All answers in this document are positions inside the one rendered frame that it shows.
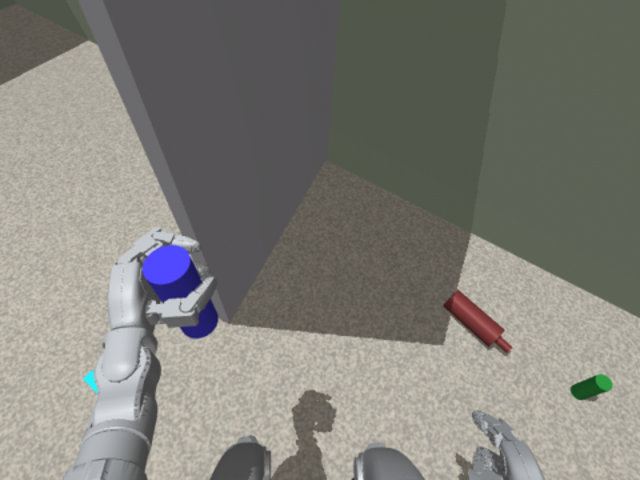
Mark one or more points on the left robot hand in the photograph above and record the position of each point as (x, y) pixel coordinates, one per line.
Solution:
(133, 302)

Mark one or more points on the right robot hand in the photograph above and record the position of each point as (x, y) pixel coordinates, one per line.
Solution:
(516, 461)

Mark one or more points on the left robot arm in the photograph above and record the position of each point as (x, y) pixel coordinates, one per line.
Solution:
(119, 435)

